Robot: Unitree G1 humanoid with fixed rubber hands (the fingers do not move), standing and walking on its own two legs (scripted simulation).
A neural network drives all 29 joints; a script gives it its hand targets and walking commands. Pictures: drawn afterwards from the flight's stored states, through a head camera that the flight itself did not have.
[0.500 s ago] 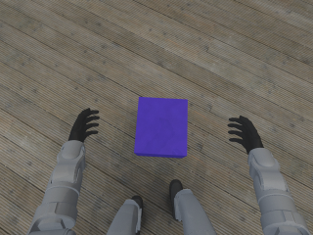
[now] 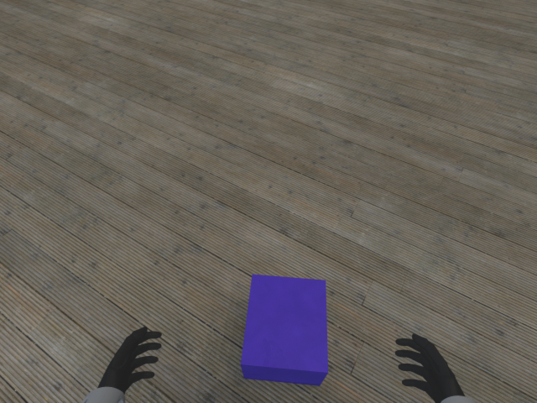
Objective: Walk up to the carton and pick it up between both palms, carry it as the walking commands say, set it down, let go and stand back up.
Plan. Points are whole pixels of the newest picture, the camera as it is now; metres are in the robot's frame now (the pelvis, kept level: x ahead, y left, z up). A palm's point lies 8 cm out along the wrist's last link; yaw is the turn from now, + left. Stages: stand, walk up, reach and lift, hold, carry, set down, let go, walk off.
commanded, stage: let go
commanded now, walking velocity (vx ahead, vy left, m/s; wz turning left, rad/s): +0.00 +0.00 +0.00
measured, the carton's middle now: (285, 328) +0.44 -0.04 -0.68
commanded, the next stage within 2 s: stand in 0.44 s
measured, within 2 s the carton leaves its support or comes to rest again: neither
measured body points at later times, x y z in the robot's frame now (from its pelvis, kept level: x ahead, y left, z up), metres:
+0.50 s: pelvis +0.00 +0.00 +0.00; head -0.01 -0.01 +0.45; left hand +0.16 +0.23 -0.08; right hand +0.16 -0.26 -0.08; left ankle -0.05 +0.11 -0.74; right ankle +0.03 -0.12 -0.74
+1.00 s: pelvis +0.05 +0.01 -0.02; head +0.03 +0.01 +0.43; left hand +0.14 +0.26 -0.14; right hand +0.09 -0.26 -0.13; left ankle -0.05 +0.11 -0.74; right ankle +0.03 -0.12 -0.74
